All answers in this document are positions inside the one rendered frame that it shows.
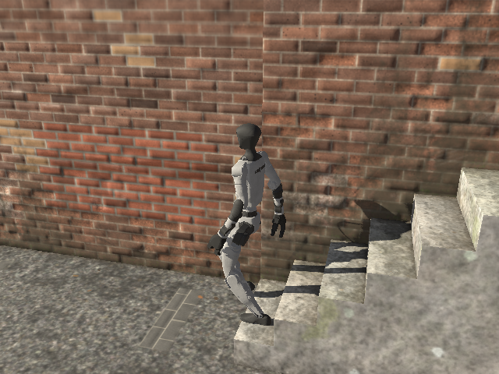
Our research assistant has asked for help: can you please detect stairs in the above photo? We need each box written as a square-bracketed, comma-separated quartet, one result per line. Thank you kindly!
[234, 168, 499, 374]

